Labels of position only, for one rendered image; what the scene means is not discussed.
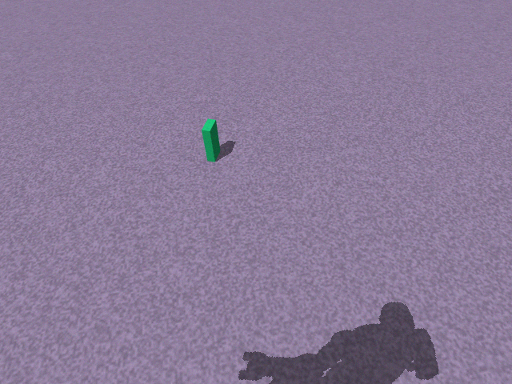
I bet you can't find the carton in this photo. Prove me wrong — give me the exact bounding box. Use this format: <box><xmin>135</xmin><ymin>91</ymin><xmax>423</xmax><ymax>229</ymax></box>
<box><xmin>202</xmin><ymin>119</ymin><xmax>220</xmax><ymax>162</ymax></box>

